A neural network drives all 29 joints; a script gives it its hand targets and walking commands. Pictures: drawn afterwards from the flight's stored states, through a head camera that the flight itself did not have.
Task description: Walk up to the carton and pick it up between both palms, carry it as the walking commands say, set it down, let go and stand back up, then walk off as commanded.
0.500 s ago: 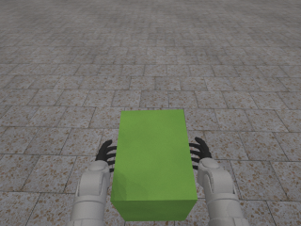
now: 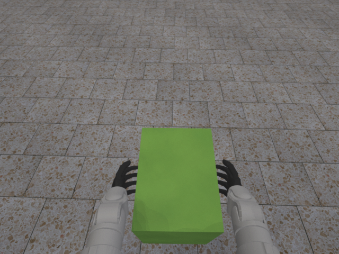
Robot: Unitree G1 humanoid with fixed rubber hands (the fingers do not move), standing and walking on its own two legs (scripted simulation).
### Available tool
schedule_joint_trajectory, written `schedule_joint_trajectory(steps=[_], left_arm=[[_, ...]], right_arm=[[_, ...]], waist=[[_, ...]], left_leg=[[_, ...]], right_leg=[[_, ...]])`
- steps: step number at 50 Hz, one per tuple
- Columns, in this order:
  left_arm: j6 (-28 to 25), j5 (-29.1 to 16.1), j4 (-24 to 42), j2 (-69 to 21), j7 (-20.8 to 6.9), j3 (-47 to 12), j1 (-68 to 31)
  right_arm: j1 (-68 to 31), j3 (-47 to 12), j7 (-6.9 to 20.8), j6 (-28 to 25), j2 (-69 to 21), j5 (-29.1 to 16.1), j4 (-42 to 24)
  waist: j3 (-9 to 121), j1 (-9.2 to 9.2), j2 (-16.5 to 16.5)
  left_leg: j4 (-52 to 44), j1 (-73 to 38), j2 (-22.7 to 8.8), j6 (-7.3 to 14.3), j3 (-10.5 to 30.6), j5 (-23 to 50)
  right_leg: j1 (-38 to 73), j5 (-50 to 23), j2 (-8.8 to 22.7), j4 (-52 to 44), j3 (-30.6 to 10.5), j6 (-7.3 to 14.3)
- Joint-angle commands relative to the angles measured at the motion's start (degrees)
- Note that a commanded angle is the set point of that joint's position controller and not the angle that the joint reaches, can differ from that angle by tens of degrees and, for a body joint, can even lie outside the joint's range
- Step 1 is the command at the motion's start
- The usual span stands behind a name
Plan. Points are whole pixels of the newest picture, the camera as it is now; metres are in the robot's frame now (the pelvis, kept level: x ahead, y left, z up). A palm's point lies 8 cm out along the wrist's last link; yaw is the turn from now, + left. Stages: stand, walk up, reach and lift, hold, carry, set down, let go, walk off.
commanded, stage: set down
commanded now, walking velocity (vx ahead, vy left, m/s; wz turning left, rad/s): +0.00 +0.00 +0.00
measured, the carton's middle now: (175, 188) +0.32 -0.02 -0.10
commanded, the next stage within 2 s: none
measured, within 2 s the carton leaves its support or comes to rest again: neither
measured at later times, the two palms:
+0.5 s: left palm (134, 201) +0.30 +0.11 -0.14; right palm (228, 202) +0.29 -0.17 -0.14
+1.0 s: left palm (134, 205) +0.32 +0.12 -0.24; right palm (217, 207) +0.30 -0.16 -0.24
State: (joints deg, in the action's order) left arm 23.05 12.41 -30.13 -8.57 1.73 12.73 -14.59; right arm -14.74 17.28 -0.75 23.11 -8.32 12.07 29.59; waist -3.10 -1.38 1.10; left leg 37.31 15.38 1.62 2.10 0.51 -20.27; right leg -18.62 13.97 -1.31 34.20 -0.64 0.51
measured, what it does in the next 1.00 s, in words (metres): lowers itself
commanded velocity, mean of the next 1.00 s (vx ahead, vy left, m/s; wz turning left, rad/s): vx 0.00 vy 0.00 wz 0.00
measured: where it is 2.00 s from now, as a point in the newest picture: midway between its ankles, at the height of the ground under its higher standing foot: outside the picture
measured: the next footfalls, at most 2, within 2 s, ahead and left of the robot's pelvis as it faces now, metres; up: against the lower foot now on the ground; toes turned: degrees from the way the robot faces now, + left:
none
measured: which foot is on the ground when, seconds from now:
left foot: down 0.00-1.00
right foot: down 0.00-1.00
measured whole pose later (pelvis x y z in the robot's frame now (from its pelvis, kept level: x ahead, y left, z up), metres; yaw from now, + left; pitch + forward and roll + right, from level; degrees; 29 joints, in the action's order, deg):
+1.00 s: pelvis -0.04 -0.01 -0.09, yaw +0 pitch +28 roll +0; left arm -3.6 5.7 -38.9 1.9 8.2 6.6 -33.8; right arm -32.7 7.9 -13.5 -3.3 -1.9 8.4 39.0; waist -11.3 -1.4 -0.1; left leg 65.1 67.7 1.8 0.8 0.4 -25.0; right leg -71.1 17.9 -1.6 61.5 -0.3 1.1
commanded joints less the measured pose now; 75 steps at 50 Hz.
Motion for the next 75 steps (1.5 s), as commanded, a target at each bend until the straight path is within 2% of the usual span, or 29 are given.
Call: schedule_joint_trajectory(steps=[1,5,6,8,12,13,14,16,17,20,23,27,32,34,36,37,39,41,42,43,49,53,56,58,61,65,66,67,75], left_arm=[[-9.3,0.0,-6.4,-49.5,-9.7,-16.8,-36.7],[-12.9,0.8,-6.4,-45.6,-10.0,-16.4,-38.9],[-13.6,1.4,-7.7,-44.7,-10.0,-15.5,-37.0],[-15.8,0.9,-6.9,-42.1,-10.4,-16.6,-38.3],[-19.1,1.3,-8.4,-37.5,-10.6,-15.9,-36.6],[-20.3,-0.3,-7.7,-36.4,-10.8,-17.5,-38.2],[-21.2,-0.3,-8.5,-33.8,-10.6,-16.4,-37.2],[-23.4,-1.8,-7.3,-29.2,-9.7,-17.6,-37.2],[-24.5,-2.0,-6.8,-26.1,-8.8,-16.7,-33.9],[-27.3,-5.2,-5.5,-17.7,-6.8,-18.4,-32.8],[-28.8,-7.0,-4.1,-7.6,-3.7,-16.8,-29.7],[-29.1,-11.1,-3.8,2.4,-0.4,-15.8,-29.8],[-28.3,-12.7,-4.7,4.4,2.4,-13.8,-35.3],[-28.7,-11.7,-4.0,4.9,3.6,-13.5,-37.0],[-29.0,-11.2,-6.3,5.5,4.7,-11.5,-37.2],[-29.2,-11.7,-5.1,4.2,4.6,-13.3,-40.5],[-29.4,-11.2,-7.1,3.0,5.2,-12.8,-38.2],[-30.0,-11.4,-7.4,1.9,5.8,-14.0,-36.8],[-29.9,-11.6,-7.5,0.5,6.2,-15.1,-35.3],[-30.2,-12.4,-5.9,-0.9,6.2,-17.0,-37.0],[-30.6,-13.3,-2.3,0.0,8.6,-17.2,-36.0],[-31.0,-15.9,0.4,0.4,8.4,-19.1,-40.7],[-30.6,-15.5,-1.3,3.4,8.0,-15.9,-42.5],[-30.1,-15.3,-4.4,2.2,7.4,-14.9,-42.7],[-29.9,-16.0,-3.2,1.3,6.8,-16.1,-46.4],[-28.3,-16.5,-3.9,0.9,6.0,-16.5,-51.2],[-27.5,-15.5,-7.1,1.9,6.3,-14.4,-50.5],[-27.3,-15.8,-5.4,1.5,6.0,-14.7,-52.9],[-23.3,-18.0,-7.2,-1.6,4.4,-16.8,-66.1]], right_arm=[[-35.8,-18.0,9.7,-8.8,-44.5,1.6,3.4],[-32.8,-17.0,6.7,-12.1,-46.5,3.6,6.0],[-31.8,-17.8,5.9,-12.7,-46.8,3.5,6.4],[-30.4,-18.8,4.2,-14.2,-48.5,3.5,7.6],[-31.2,-23.3,1.3,-17.6,-49.1,1.2,6.3],[-31.6,-23.5,0.2,-18.6,-48.3,1.0,5.3],[-32.9,-25.2,-0.7,-19.7,-47.1,0.0,4.4],[-32.3,-27.1,-2.9,-21.8,-44.6,-1.2,2.6],[-31.8,-29.6,-4.1,-22.8,-43.3,-2.8,1.6],[-30.0,-30.6,-7.7,-25.6,-35.4,-4.6,-2.3],[-28.1,-29.7,-11.0,-27.5,-24.5,-6.8,-4.4],[-26.8,-24.6,-14.8,-27.7,-10.4,-7.3,-4.7],[-31.2,-19.9,-14.7,-27.2,-6.0,-8.5,0.0],[-32.3,-18.6,-14.2,-27.5,-5.9,-9.0,1.9],[-33.3,-17.4,-13.6,-28.0,-4.9,-9.4,3.7],[-34.2,-16.1,-13.6,-28.2,-4.4,-9.2,4.6],[-33.0,-15.5,-12.8,-28.8,-3.1,-9.6,6.4],[-31.3,-13.7,-12.7,-29.6,-1.5,-8.6,7.1],[-31.4,-15.7,-12.2,-29.9,-2.6,-10.1,6.9],[-32.5,-16.2,-11.8,-30.1,-2.8,-10.6,5.8],[-33.8,-17.6,-11.3,-31.4,0.1,-13.0,-0.8],[-37.7,-20.7,-11.2,-31.9,-1.2,-15.5,-4.8],[-36.6,-18.2,-12.2,-31.0,-0.6,-14.0,-1.6],[-38.8,-20.3,-12.0,-30.3,-2.6,-14.5,-0.6],[-42.2,-20.5,-12.6,-29.9,-3.5,-14.3,-2.2],[-49.4,-23.7,-13.0,-28.1,-6.6,-16.6,-3.9],[-49.2,-21.2,-13.3,-27.4,-4.8,-15.6,-1.2],[-51.9,-23.3,-13.4,-27.0,-6.0,-16.9,-3.3],[-62.8,-21.3,-13.8,-23.0,-7.6,-16.4,0.2]], waist=[[13.3,-2.45,-1.1],[19.2,-2.8,-2.1],[19.9,-1.34,-3.0],[24.4,-1.53,-4.6],[29.8,2.26,-5.6],[33.0,0.58,-5.3],[33.7,3.0,-5.7],[37.8,3.24,-6.9],[39.1,5.85,-6.8],[42.1,4.25,-7.2],[41.1,6.66,-3.9],[34.9,3.03,-2.0],[28.1,2.22,0.1],[29.9,2.36,2.0],[29.7,2.78,1.1],[29.7,0.6,2.5],[31.8,1.06,3.1],[36.9,-0.59,3.5],[38.8,0.65,4.0],[42.4,-0.41,3.8],[58.0,0.99,2.5],[61.2,2.18,1.3],[60.1,1.16,-0.3],[55.9,2.73,-1.6],[59.1,1.48,-1.5],[61.1,3.09,-2.4],[59.0,2.92,-2.2],[59.9,4.33,-2.8],[58.4,1.55,-2.0]], left_leg=[[-2.3,17.2,3.1,-0.8,7.8,5.8],[2.3,21.0,3.9,-0.1,7.0,9.3],[2.8,22.5,4.0,0.2,6.9,10.9],[5.2,24.8,4.4,0.5,6.2,11.1],[8.3,33.0,5.3,1.1,5.3,11.6],[9.6,35.6,5.6,1.0,5.1,11.1],[10.6,37.8,6.1,1.3,4.5,10.4],[12.5,41.0,6.2,1.3,4.1,10.5],[13.0,42.2,6.3,1.2,3.7,9.2],[15.0,45.8,6.1,0.8,3.2,7.3],[16.5,45.2,5.3,0.4,1.7,6.4],[16.5,41.4,5.0,0.5,0.9,2.9],[15.9,40.2,4.6,0.5,2.1,-0.8],[16.6,41.2,4.4,0.3,2.7,0.0],[17.0,42.1,4.2,0.1,3.4,0.2],[17.7,42.9,4.5,-0.1,3.5,-0.1],[18.1,41.9,4.8,-0.4,4.2,2.3],[19.1,40.0,5.2,-1.1,5.1,7.5],[20.2,39.4,5.1,-1.3,5.0,10.2],[21.1,37.7,5.1,-1.5,5.8,12.6],[26.1,34.5,6.1,-1.7,5.9,24.7],[30.0,39.2,6.8,-1.2,5.5,25.3],[31.6,46.8,7.0,-1.4,4.2,19.9],[32.4,52.9,7.0,-0.9,4.1,16.5],[34.9,55.6,7.5,-0.9,3.1,13.9],[37.9,59.0,7.2,-0.4,1.9,7.9],[38.4,60.7,7.3,-0.5,1.5,5.9],[38.9,61.5,7.0,-0.5,1.0,4.9],[43.8,64.7,6.9,-0.9,0.5,-4.0]], right_leg=[[0.5,-5.9,-2.3,4.9,-4.9,2.0],[-1.0,-11.9,-2.2,7.9,-6.2,1.3],[-0.4,-14.3,-2.1,8.6,-6.7,0.7],[-0.2,-17.1,-2.0,10.2,-7.6,0.0],[2.0,-24.5,-1.0,12.6,-10.5,-1.1],[3.3,-25.9,-1.2,13.7,-10.9,-1.3],[3.0,-26.7,-0.8,14.2,-12.1,-1.8],[3.4,-29.2,-0.6,15.7,-13.2,-2.3],[5.1,-31.1,0.0,16.0,-14.1,-2.8],[4.3,-30.7,-0.2,18.0,-14.2,-3.3],[3.3,-22.5,-0.6,17.4,-13.7,-3.0],[-1.4,-8.2,-1.9,15.6,-9.7,-2.3],[-10.8,3.2,-2.8,15.8,-5.7,-0.6],[-13.4,0.5,-3.1,18.0,-4.9,-0.1],[-18.3,-0.3,-3.6,19.9,-4.0,0.1],[-20.3,-0.5,-3.7,20.3,-3.9,0.4],[-23.0,-3.5,-3.9,22.2,-3.4,0.5],[-25.0,-8.2,-4.6,24.7,-2.4,0.6],[-25.5,-10.4,-4.7,25.3,-2.8,0.7],[-26.5,-11.9,-5.0,26.5,-2.6,0.8],[-26.8,-23.0,-6.1,31.6,-1.7,0.2],[-25.9,-26.4,-5.9,33.8,-3.1,-0.2],[-24.2,-27.0,-5.6,35.1,-3.2,-0.8],[-26.6,-24.9,-5.3,35.6,-4.3,-0.8],[-26.2,-23.7,-5.6,37.5,-4.3,-1.0],[-28.0,-16.4,-5.7,39.6,-4.4,-1.4],[-29.1,-14.3,-5.6,39.7,-4.5,-1.6],[-29.1,-11.4,-5.6,39.7,-5.2,-1.5],[-38.2,4.2,-6.3,44.1,-3.1,-1.3]])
